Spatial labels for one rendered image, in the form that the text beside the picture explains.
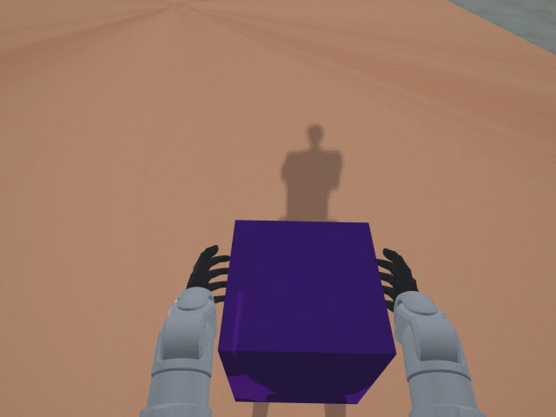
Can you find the right robot forearm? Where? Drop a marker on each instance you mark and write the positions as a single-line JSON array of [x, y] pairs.
[[436, 367]]

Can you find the left robot forearm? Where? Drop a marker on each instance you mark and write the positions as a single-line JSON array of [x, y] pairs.
[[182, 365]]

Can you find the robot right hand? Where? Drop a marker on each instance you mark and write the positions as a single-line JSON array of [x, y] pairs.
[[401, 278]]

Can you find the carton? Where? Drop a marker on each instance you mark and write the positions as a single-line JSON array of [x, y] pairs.
[[304, 318]]

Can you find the robot left hand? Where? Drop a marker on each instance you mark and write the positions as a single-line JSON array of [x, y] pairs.
[[201, 274]]

